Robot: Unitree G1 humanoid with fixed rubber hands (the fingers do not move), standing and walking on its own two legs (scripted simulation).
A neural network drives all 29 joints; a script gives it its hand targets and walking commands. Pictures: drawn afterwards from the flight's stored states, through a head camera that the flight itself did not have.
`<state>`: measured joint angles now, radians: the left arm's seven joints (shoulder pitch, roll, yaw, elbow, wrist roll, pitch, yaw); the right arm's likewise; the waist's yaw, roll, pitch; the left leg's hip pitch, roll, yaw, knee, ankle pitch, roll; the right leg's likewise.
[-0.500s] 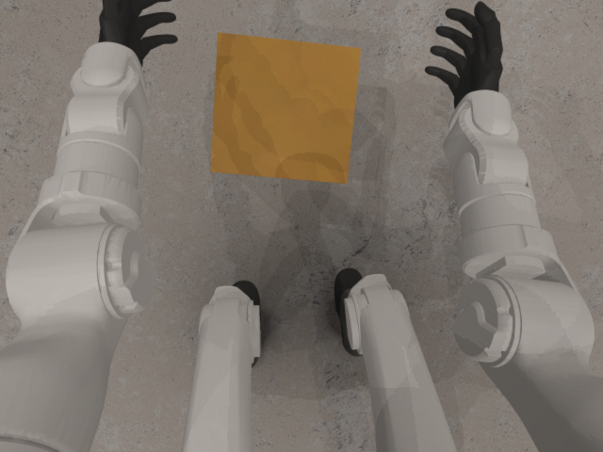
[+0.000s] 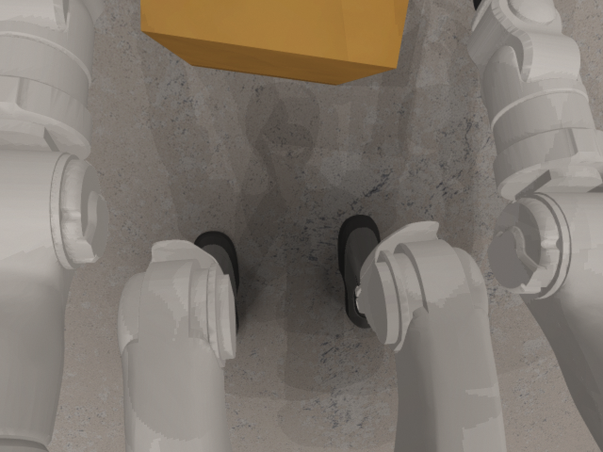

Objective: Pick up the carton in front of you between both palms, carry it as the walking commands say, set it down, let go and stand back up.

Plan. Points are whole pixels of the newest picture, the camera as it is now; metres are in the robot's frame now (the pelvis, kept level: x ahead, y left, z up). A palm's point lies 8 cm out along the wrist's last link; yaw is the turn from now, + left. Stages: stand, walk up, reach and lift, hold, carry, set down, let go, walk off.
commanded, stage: reach and lift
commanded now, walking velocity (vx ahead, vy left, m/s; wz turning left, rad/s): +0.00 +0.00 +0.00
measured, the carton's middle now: out of the picture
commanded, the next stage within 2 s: none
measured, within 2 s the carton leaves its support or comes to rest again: leaves its support in 0.84 s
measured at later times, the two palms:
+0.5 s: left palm out of the picture +0.59 +0.19 -0.21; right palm out of the picture +0.55 -0.14 -0.20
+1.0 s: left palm out of the picture +0.57 +0.18 -0.15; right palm out of the picture +0.55 -0.12 -0.13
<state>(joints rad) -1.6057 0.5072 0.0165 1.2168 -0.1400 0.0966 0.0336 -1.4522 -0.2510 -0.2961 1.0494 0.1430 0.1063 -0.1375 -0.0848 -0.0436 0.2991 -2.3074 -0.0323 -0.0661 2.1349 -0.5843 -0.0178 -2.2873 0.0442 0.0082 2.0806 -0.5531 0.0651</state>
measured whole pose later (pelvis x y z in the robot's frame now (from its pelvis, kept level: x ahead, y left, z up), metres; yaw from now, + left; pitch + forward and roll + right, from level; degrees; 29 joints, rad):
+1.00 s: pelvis +0.00 +0.00 -0.02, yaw +2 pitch +35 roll -2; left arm -1.52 0.40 -0.06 1.02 -0.14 0.33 0.09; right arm -1.36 -0.10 -0.39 0.78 0.10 0.25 -0.20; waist -0.07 -0.08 0.32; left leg -2.22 -0.07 -0.06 2.24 -0.63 -0.03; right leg -2.20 0.10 0.06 2.20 -0.61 0.10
